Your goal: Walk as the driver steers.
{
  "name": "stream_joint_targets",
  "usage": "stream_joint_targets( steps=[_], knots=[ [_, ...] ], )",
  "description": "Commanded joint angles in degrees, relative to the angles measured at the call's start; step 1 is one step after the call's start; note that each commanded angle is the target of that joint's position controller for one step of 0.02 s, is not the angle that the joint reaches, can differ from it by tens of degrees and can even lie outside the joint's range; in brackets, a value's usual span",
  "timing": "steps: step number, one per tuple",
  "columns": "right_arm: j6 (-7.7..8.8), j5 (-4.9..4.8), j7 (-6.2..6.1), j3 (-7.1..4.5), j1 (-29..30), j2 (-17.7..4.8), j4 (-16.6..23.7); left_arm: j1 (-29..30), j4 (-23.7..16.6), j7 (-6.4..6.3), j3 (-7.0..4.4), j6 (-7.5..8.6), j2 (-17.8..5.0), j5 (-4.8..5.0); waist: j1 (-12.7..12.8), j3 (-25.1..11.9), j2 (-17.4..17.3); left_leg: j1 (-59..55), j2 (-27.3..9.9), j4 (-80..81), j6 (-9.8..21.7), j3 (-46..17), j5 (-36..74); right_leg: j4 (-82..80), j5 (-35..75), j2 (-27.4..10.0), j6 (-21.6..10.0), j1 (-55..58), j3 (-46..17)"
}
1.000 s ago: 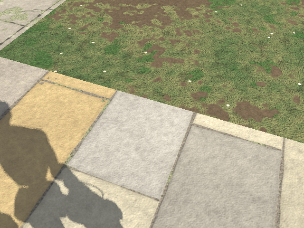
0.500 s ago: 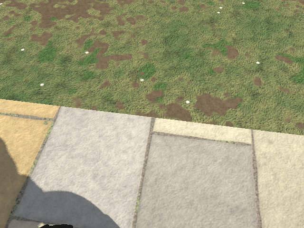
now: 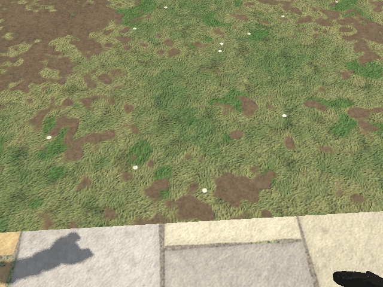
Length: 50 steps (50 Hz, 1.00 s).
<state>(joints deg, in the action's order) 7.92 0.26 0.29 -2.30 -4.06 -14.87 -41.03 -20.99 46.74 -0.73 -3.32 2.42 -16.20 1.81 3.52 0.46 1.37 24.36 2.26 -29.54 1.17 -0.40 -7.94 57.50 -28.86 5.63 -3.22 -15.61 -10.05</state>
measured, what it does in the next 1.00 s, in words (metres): walks ahead: right foot, then left foot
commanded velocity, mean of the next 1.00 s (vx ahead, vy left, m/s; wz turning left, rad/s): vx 0.50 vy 0.00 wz -0.04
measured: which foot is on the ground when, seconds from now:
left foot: down 0.00-0.44, up 0.46-0.98, down 1.00-1.00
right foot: up 0.00-0.42, down 0.44-0.98, up 1.00-1.00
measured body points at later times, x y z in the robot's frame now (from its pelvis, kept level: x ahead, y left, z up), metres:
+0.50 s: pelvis +0.25 -0.07 -0.01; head +0.29 -0.09 +0.44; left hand +0.52 +0.11 -0.08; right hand +0.20 -0.35 -0.14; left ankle +0.11 +0.11 -0.66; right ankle +0.32 -0.18 -0.73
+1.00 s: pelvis +0.53 -0.09 -0.01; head +0.56 -0.09 +0.43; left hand +0.54 +0.20 -0.14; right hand +0.74 -0.33 -0.10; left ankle +0.65 -0.01 -0.73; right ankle +0.33 -0.19 -0.72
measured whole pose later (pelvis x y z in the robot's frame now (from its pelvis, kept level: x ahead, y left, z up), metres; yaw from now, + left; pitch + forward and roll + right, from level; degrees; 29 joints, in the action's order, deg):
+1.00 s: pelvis +0.53 -0.09 -0.01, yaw +2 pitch +2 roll -1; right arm 2.6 -1.3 3.7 -2.9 -4.7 -14.6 -39.3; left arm -19.8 48.9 -1.5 -4.3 2.4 -15.6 0.7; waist 2.4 1.8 -1.4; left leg 30.1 0.2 -34.2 7.0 4.0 -6.9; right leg 28.0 -28.5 -2.7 1.1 4.3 15.5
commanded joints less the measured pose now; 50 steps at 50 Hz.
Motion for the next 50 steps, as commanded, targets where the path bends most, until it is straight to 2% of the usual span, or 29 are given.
stream_joint_targets(
  steps=[1,2,3,4,7,10,14,18,19,20,21,22,23,24,25,26,27,28,29,30,32,35,38,41,44,47,48,49,50],
  knots=[
    [-0.9,0.0,-0.35,-2.39,-10.6,-6.7,1.4,3.1,-6.1,-0.17,-1.61,0.68,-8.3,-0.04,-7.1,-4.8,-3.8,-29.2,-21.4,13.5,9.1,-25.7,-9.2,16.4,6.8,-7.8,1.8,-28.7,1.3],
    [-1.12,0.21,-0.3,-2.15,-9.0,-5.9,0.9,4.8,-6.9,-0.01,-1.77,0.64,-7.3,-0.64,-6.1,-1.7,-4.0,-24.3,-19.2,15.0,8.9,-20.9,-3.7,13.8,9.4,-9.3,2.2,-27.8,1.5],
    [-1.09,0.63,-0.32,-1.97,-8.5,-5.5,0.6,4.4,-7.3,0.37,-1.78,0.39,-6.0,-0.34,-4.8,-0.8,-5.8,-20.9,-17.6,16.6,8.3,-16.6,-0.9,12.3,10.7,-10.8,2.2,-25.3,2.0],
    [-0.91,0.49,-0.21,-2.07,-8.5,-5.4,0.2,4.0,-7.6,0.59,-1.58,0.06,-4.6,-0.02,-4.5,-0.5,-7.0,-19.2,-16.6,18.0,8.5,-13.5,1.0,11.3,11.4,-11.3,2.4,-24.4,3.2],
    [-0.41,-0.1,-0.05,-2.89,-9.2,-7.1,-1.1,6.4,-9.9,0.83,-1.17,-0.63,-2.8,-0.33,-4.2,0.3,-6.1,-18.4,-17.1,20.4,10.2,-7.4,8.2,7.0,14.5,-12.4,3.3,-26.6,4.1],
    [-0.82,-0.02,-0.29,-3.5,-9.5,-8.7,-1.9,9.4,-11.5,1.42,-0.9,-0.43,-2.3,-0.44,-4.7,0.4,-5.2,-20.1,-16.8,20.8,9.9,-1.6,12.9,-1.4,22.0,-12.7,3.7,-27.3,4.9],
    [-1.58,-0.8,-0.29,-3.56,-12.7,-9.9,-3.8,16.8,-13.5,2.67,0.14,0.56,-0.5,-0.72,-7.4,2.2,-4.3,-20.0,-15.6,21.0,8.8,3.6,12.7,-15.5,29.3,-10.6,2.3,-21.9,8.7],
    [-2.78,-2.23,-0.09,-4.09,-15.6,-12.1,-6.2,21.3,-16.1,3.53,-0.14,0.84,-2.1,-0.57,-7.1,3.8,-5.4,-26.3,-19.0,18.6,8.1,3.6,16.8,-22.2,22.6,-8.9,-0.4,-20.6,10.5],
    [-3.13,-2.41,-0.19,-4.21,-15.4,-12.7,-6.4,20.5,-16.2,3.6,-0.53,0.88,-3.0,-0.74,-5.9,2.9,-6.2,-27.6,-19.3,16.0,7.6,4.1,24.0,-23.5,20.0,-7.7,-1.5,-17.9,11.6],
    [-3.49,-2.5,-0.35,-4.27,-15.0,-13.4,-6.7,17.0,-15.5,3.51,-1.32,0.88,-4.5,-0.99,-3.2,0.3,-7.0,-27.9,-18.7,10.8,6.6,5.4,33.6,-25.4,19.2,-5.8,-2.7,-11.6,13.1],
    [-3.84,-2.48,-0.58,-3.93,-14.6,-13.0,-6.9,8.8,-13.0,3.23,-2.7,0.82,-6.7,-1.09,1.4,-4.5,-6.4,-25.3,-16.8,1.1,5.1,8.0,39.9,-28.5,22.7,-3.5,-4.3,0.7,14.7],
    [-3.69,-1.75,-0.79,-2.84,-15.4,-10.9,-6.5,-0.4,-10.6,2.38,-4.29,0.56,-10.2,-1.35,5.3,-10.4,-4.5,-14.3,-14.2,-12.5,2.9,8.7,31.2,-26.7,25.4,-7.2,-6.4,17.9,9.5],
    [-2.76,-0.1,-0.1,-0.25,-20.3,-3.4,-4.2,-5.1,-9.9,1.53,-5.22,0.56,-16.8,-2.3,2.5,-18.5,10.1,9.5,-5.2,-36.0,-0.9,7.8,-9.6,-28.7,21.8,-24.8,-14.9,39.2,-18.1],
    [-1.3,-1.63,0.31,-0.65,-19.7,-6.3,-5.5,-6.7,-10.3,1.52,-4.32,0.84,-13.8,-1.97,4.4,-26.5,9.5,15.0,-1.8,-46.6,-0.9,-4.4,-26.6,-37.2,18.8,-30.6,-18.8,39.9,-33.9],
    [-0.96,-3.74,0.53,-2.03,-14.8,-10.3,-3.9,-3.5,-9.7,1.81,-3.2,1.32,-10.6,-2.06,4.2,-16.7,6.0,20.2,-4.7,-48.6,-0.2,-6.1,-23.2,-37.8,20.1,-28.2,-15.5,32.9,-23.5],
    [-0.98,-3.58,0.38,-1.83,-11.7,-9.7,-3.1,0.1,-9.4,1.86,-2.53,1.63,-8.5,-1.7,2.2,-10.1,4.5,20.0,-7.6,-45.3,0.2,-4.5,-18.2,-38.6,22.4,-25.3,-12.9,24.4,-14.2],
    [-1.43,-2.35,0.05,-1.96,-10.7,-9.0,-3.3,4.0,-9.2,2.09,-1.86,1.95,-6.2,-1.73,-0.1,-6.1,2.4,17.8,-9.5,-41.6,-0.1,-4.0,-14.1,-40.6,24.4,-22.7,-11.1,16.9,-8.6],
    [-2.4,-1.86,-0.05,-2.34,-12.0,-8.9,-3.9,6.5,-9.3,2.29,-1.37,2.48,-4.2,-2.03,-2.2,-4.3,3.9,14.2,-10.9,-39.4,-0.2,-4.7,-10.8,-42.9,26.4,-20.8,-10.0,11.7,-4.4],
    [-3.42,-1.97,0.0,-2.25,-14.1,-7.7,-4.7,7.9,-9.1,2.41,-1.43,3.03,-3.8,-2.24,-3.6,-3.7,4.5,11.1,-11.2,-38.8,-0.5,-5.0,-8.3,-45.3,26.5,-20.1,-9.7,8.3,-1.7],
    [-4.22,-2.06,-0.06,-2.08,-15.2,-6.3,-5.2,8.2,-8.5,2.42,-1.63,3.76,-3.9,-2.33,-4.4,-3.2,3.9,10.1,-11.0,-38.4,-0.9,-5.0,-6.8,-47.1,28.4,-20.1,-10.0,6.6,0.3],
    [-5.11,-2.06,-0.31,-2.11,-13.9,-5.4,-4.7,8.2,-7.1,2.07,-1.99,4.59,-4.5,-2.75,-4.9,-0.8,2.3,12.3,-10.7,-35.9,-1.6,-6.2,-2.8,-49.3,31.7,-19.8,-9.7,5.3,5.0],
    [-5.01,-1.74,-0.22,-2.16,-10.3,-4.8,-3.3,6.7,-5.2,1.14,-2.19,4.67,-4.8,-2.95,-4.0,1.2,1.7,16.5,-9.6,-27.8,-2.0,-7.3,5.9,-50.1,34.4,-18.8,-8.3,7.9,10.7],
    [-4.59,-1.45,0.84,-1.62,-5.4,-3.6,-1.8,6.2,-4.2,0.52,-2.38,4.43,-6.0,-2.62,-2.2,2.7,1.3,15.3,-8.7,-17.3,-1.4,-4.1,13.8,-50.9,34.2,-18.0,-6.6,9.3,15.5],
    [-4.51,-1.32,1.92,-0.89,0.4,-2.4,0.9,2.9,-2.4,0.07,-2.81,3.67,-7.2,-2.1,0.4,5.0,0.1,17.4,-8.3,-11.0,-0.2,-1.4,14.0,-50.2,35.9,-19.9,-6.2,14.5,17.6],
    [-4.44,-1.41,3.17,-0.77,4.1,-2.5,3.9,1.0,-1.1,-0.19,-3.19,2.15,-8.1,-1.4,1.3,5.7,0.3,19.9,-7.4,-7.7,1.5,1.5,8.0,-46.4,42.2,-21.9,-5.6,21.4,19.1],
    [-4.77,-1.62,3.91,-1.82,1.6,-4.5,5.5,2.4,-1.4,-0.91,-3.67,0.77,-10.4,-1.11,-1.9,1.4,3.4,11.4,-2.5,-7.2,4.5,6.7,-0.5,-36.6,67.9,-21.9,-3.7,23.9,21.5],
    [-4.97,-1.74,3.82,-2.76,-3.0,-6.2,4.9,3.1,-1.6,-1.2,-3.8,0.31,-11.2,-1.05,-4.7,-1.6,4.5,5.1,-0.2,-7.3,5.9,7.9,-3.1,-29.5,75.6,-21.5,-3.0,23.3,22.0],
    [-5.03,-1.81,3.3,-4.34,-11.1,-9.0,3.3,4.2,-1.9,-1.42,-3.74,0.06,-11.6,-0.74,-9.4,-5.9,3.9,-6.8,1.9,-3.8,8.0,7.7,-0.7,-18.5,75.2,-19.9,-1.5,19.2,23.0],
    [-5.55,-1.64,2.1,-6.26,-19.9,-13.4,1.5,4.3,-2.7,-1.62,-3.18,0.6,-10.5,-1.08,-13.8,-10.9,-0.2,-24.2,-2.0,-1.0,11.0,-0.9,1.8,-2.4,59.9,-17.4,0.9,6.6,23.0]
  ],
)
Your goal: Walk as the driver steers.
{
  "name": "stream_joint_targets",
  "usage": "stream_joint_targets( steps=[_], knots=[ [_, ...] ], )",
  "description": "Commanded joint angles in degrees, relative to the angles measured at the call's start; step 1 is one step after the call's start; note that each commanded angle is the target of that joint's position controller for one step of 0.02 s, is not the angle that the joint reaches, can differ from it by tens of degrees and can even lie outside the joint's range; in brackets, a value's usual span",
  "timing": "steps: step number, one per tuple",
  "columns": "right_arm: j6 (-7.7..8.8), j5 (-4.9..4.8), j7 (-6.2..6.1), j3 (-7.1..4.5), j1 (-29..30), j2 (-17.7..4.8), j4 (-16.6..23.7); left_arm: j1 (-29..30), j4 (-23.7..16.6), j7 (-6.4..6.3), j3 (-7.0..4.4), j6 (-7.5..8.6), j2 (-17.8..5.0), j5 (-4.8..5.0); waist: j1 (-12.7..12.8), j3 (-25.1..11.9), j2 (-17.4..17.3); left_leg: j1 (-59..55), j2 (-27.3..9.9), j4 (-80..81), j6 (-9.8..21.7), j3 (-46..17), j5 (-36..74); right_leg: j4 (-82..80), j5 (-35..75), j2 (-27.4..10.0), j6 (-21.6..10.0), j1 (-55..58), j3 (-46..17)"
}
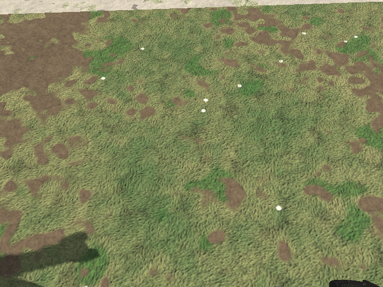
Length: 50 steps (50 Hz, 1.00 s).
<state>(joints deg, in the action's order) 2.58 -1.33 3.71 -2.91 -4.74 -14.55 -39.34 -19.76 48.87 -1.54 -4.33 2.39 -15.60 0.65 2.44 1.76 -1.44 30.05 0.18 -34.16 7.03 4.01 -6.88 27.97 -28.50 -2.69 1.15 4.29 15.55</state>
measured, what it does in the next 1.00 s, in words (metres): walks ahead: right foot, then left foot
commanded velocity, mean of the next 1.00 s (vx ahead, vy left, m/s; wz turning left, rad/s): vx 0.22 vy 0.00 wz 0.25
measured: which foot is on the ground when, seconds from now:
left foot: down 0.00-0.46, up 0.48-0.72, down 0.74-1.00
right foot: up 0.00-0.42, down 0.44-1.00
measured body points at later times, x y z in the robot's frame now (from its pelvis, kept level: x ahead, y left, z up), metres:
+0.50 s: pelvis +0.26 -0.01 +0.01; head +0.30 -0.01 +0.46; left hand +0.41 +0.27 -0.07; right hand +0.41 -0.27 -0.11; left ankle +0.13 +0.08 -0.68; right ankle +0.41 -0.09 -0.71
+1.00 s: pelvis +0.34 +0.01 +0.02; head +0.34 +0.02 +0.47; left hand +0.39 +0.28 -0.11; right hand +0.49 -0.21 -0.11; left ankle +0.28 +0.14 -0.71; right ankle +0.41 -0.09 -0.71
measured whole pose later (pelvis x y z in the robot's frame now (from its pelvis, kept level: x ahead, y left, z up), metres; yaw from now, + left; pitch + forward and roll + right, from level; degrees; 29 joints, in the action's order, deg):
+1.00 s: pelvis +0.34 +0.01 +0.02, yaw +15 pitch -1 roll +0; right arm 0.5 0.7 -1.8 -2.0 -15.3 -12.4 -45.4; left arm -8.9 49.2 0.1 -1.5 1.0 -13.0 -0.5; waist 0.3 1.0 0.1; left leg 12.9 -1.0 -33.4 -1.4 -2.6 -19.9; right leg 31.8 -13.1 0.6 -0.4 -18.0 0.3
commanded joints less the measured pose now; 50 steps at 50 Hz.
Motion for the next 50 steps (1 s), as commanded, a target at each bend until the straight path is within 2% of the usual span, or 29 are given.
stream_joint_targets(
  steps=[1,2,3,4,5,6,8,11,13,17,19,21,22,23,24,25,26,27,29,31,33,35,36,37,38,39,41,44,50],
  knots=[
    [0.06,-0.1,-1.93,-6.5,-18.6,-19.8,-0.1,-3.2,-7.7,0.42,0.76,2.33,-1.4,-2.06,-5.3,-16.5,-13.2,-50.8,-15.7,5.9,16.2,-36.9,-2.1,48.8,-0.8,3.1,0.5,-40.9,-7.1],
    [0.72,0.39,-1.86,-5.3,-21.3,-15.9,1.2,1.8,-8.7,1.49,0.6,4.97,-5.4,-0.05,-9.4,-25.3,-7.5,-55.9,-20.1,14.7,19.8,-52.8,-8.2,56.0,-6.0,5.5,-0.2,-48.3,-21.0],
    [1.18,0.76,-1.88,-4.49,-19.4,-12.6,0.8,8.0,-10.5,2.03,-0.16,6.14,-8.1,2.1,-10.5,-17.2,-4.4,-51.1,-18.0,16.2,16.0,-43.6,-5.7,54.3,-0.5,2.1,-1.6,-52.8,-22.3],
    [1.42,0.27,-1.92,-3.95,-15.4,-10.7,1.4,9.1,-11.0,1.84,0.21,6.66,-7.5,1.56,-7.6,-11.4,0.2,-42.0,-15.4,16.3,13.6,-36.2,-1.2,48.5,4.6,-0.5,-2.3,-51.3,-21.8],
    [1.39,0.21,-2.0,-3.36,-11.3,-8.9,2.3,9.3,-10.4,1.43,-0.09,6.54,-7.6,-0.03,-5.0,-7.4,2.2,-33.3,-13.2,16.9,12.0,-30.9,4.9,43.3,6.7,-2.2,-1.9,-47.6,-21.2],
    [1.39,0.88,-2.27,-2.83,-8.9,-7.6,3.4,8.1,-10.2,1.37,-0.59,5.86,-8.3,-0.8,-2.9,-6.0,1.6,-27.3,-11.6,18.4,11.6,-27.5,9.4,40.8,8.2,-3.4,-1.3,-43.3,-21.3],
    [1.5,0.95,-2.67,-2.98,-7.8,-8.3,4.0,6.5,-10.3,1.37,-0.6,4.38,-7.2,-1.34,-1.1,-4.7,0.7,-20.8,-10.2,20.3,11.7,-24.7,13.7,35.9,9.5,-3.6,0.4,-40.0,-20.2],
    [1.45,0.59,-3.73,-3.65,-9.3,-10.8,3.3,10.9,-11.7,1.11,0.46,3.39,-4.6,-1.72,-1.9,-2.6,-0.2,-14.3,-7.2,21.1,10.1,-19.0,15.5,24.4,17.3,-2.3,2.8,-38.2,-18.1],
    [0.86,0.52,-4.33,-3.62,-9.8,-10.8,2.7,14.6,-12.1,1.36,1.08,3.49,-3.4,-1.79,-3.5,-2.0,-2.1,-12.2,-4.0,18.7,6.9,-14.1,20.2,13.8,26.7,0.0,3.1,-34.3,-16.6],
    [-0.28,0.35,-4.85,-3.22,-14.7,-10.0,0.3,18.9,-12.9,2.49,0.85,4.2,-4.4,-1.12,-6.4,-4.7,-4.5,-17.3,-5.2,13.6,3.8,-16.1,18.6,4.0,36.0,3.2,1.7,-30.3,-16.9],
    [-0.52,0.63,-5.02,-2.97,-14.5,-9.3,0.1,18.0,-12.9,2.83,0.08,4.49,-6.0,-1.53,-5.4,-5.4,-5.1,-21.4,-7.1,9.2,2.6,-19.2,18.5,1.4,33.4,3.1,-0.3,-29.7,-18.1],
    [-0.59,0.79,-5.13,-2.58,-11.9,-7.9,0.6,13.1,-11.6,2.87,-0.49,5.1,-6.6,-2.3,-2.0,-6.5,-5.2,-22.3,-5.5,2.7,0.4,-19.5,20.2,-3.7,37.6,2.8,-2.8,-23.3,-17.3],
    [-0.32,1.49,-5.1,-1.97,-12.1,-6.0,1.7,10.0,-11.5,2.57,-0.95,5.5,-9.0,-3.23,-1.1,-10.6,-2.0,-19.7,-1.9,-4.8,-2.1,-18.0,15.2,-2.3,55.0,-2.4,-5.0,-14.2,-20.9],
    [0.14,1.61,-5.07,-0.99,-19.6,-3.6,1.2,6.9,-11.6,2.23,-1.09,5.23,-11.3,-4.65,-2.8,-18.2,8.6,-8.3,3.3,-20.0,-6.1,-15.2,-6.4,1.7,74.3,-14.9,-14.0,2.7,-33.4],
    [-0.1,1.17,-4.75,-0.7,-24.2,-5.0,-0.2,3.9,-9.7,2.47,-0.41,4.17,-7.5,-3.15,-2.4,-25.2,17.6,-2.8,4.4,-30.6,-8.9,-14.2,-33.3,0.1,71.7,-21.8,-20.7,7.9,-45.0],
    [-0.92,0.64,-4.56,-1.7,-22.5,-9.1,-0.5,5.0,-10.0,2.86,0.32,3.33,-5.7,-1.36,-1.8,-22.1,11.3,-0.3,2.2,-34.5,-9.9,-15.9,-33.5,-2.1,55.8,-20.0,-19.6,3.8,-45.7],
    [-2.13,0.2,-4.84,-1.95,-17.8,-9.4,-0.2,7.8,-10.2,2.83,0.5,2.46,-5.4,-1.1,-1.7,-16.7,7.6,2.1,0.6,-36.6,-10.8,-14.1,-30.4,-4.2,42.2,-17.6,-17.2,-1.2,-42.8],
    [-3.38,0.51,-5.16,-1.98,-14.7,-9.1,0.3,11.3,-10.5,2.88,1.2,1.83,-4.3,-1.39,-2.2,-11.6,5.5,2.2,-0.8,-33.7,-11.2,-12.5,-28.1,-7.0,33.3,-15.2,-15.5,-8.4,-39.4],
    [-5.14,1.05,-5.69,-1.6,-13.8,-6.7,0.3,16.7,-10.6,2.78,1.35,0.76,-4.6,-2.08,-4.6,-6.3,8.2,-5.1,-2.8,-22.2,-11.3,-9.7,-24.1,-11.3,24.2,-10.0,-12.2,-20.9,-32.1],
    [-4.96,1.54,-5.92,-0.87,-15.0,-4.2,-0.9,17.1,-10.0,2.44,0.98,0.22,-5.1,-2.34,-4.5,-6.6,10.5,-11.9,-1.9,-13.5,-11.2,-6.9,-20.8,-11.6,26.3,-7.0,-12.0,-24.1,-26.9],
    [-4.5,1.59,-5.83,-0.81,-15.3,-4.0,-1.9,15.8,-9.0,2.11,1.0,-0.03,-5.0,-1.84,-4.2,-9.1,9.7,-16.0,-1.7,-6.3,-10.5,-6.3,-13.8,-10.6,25.1,-7.5,-12.7,-22.3,-26.4],
    [-4.36,1.93,-5.54,-0.75,-15.5,-3.5,-2.8,16.3,-8.4,1.93,1.4,-0.43,-4.3,-1.1,-5.1,-9.0,8.7,-21.5,-1.0,2.9,-9.1,-5.0,-5.0,-9.9,16.1,-6.8,-11.3,-24.0,-25.5],
    [-4.35,2.64,-5.46,-0.72,-14.3,-3.8,-2.4,15.1,-7.7,1.98,1.87,-0.48,-3.2,-1.05,-4.9,-7.9,7.7,-23.4,-1.5,5.9,-8.1,-5.7,-3.0,-10.1,9.1,-5.5,-8.9,-25.8,-25.2],
    [-4.28,3.36,-5.55,-0.85,-12.7,-5.4,-1.3,14.0,-7.0,2.12,2.27,-0.39,-2.2,-1.41,-4.1,-6.2,5.5,-23.8,-4.7,7.7,-6.6,-9.5,-2.2,-9.2,2.5,-4.1,-5.9,-27.9,-24.5],
    [-4.35,2.96,-5.77,-1.67,-10.8,-9.1,-1.0,12.4,-7.0,2.25,1.89,-0.41,-3.2,-1.78,-1.4,-2.7,0.2,-17.7,-5.9,8.1,-4.4,-11.3,-10.8,-8.2,0.6,-0.5,-3.6,-27.6,-21.1],
    [-4.0,2.72,-5.62,-1.58,-10.5,-7.6,-1.5,13.7,-6.8,2.15,1.82,-0.43,-3.5,-1.92,-2.0,-1.1,-2.0,-11.6,-4.8,9.5,-3.9,-10.7,-19.2,-6.1,4.1,1.0,-2.3,-23.4,-19.0],
    [-2.87,2.94,-5.53,-0.82,-9.5,-4.9,-1.8,13.6,-6.1,1.78,1.89,-0.48,-2.7,-1.53,-1.7,-0.4,-3.2,-9.2,-4.2,10.7,-5.6,-10.2,-17.4,-3.2,9.7,0.8,-2.8,-20.0,-18.7],
    [-1.48,2.3,-5.54,-0.72,-10.6,-4.5,-2.5,12.2,-4.7,1.52,1.82,-0.47,-2.5,-1.52,-1.9,-2.0,-2.3,-12.1,-3.9,8.6,-6.7,-9.6,-8.5,-1.2,17.3,1.0,-3.6,-19.1,-18.2],
    [-1.43,1.91,-5.73,-0.71,-12.0,-4.5,-3.5,12.5,-2.2,1.45,1.59,-0.85,-2.6,-0.98,-2.4,-3.7,0.4,-14.5,-3.2,6.5,-6.6,-8.7,-0.9,0.8,26.4,0.7,-3.6,-16.7,-18.1]
  ],
)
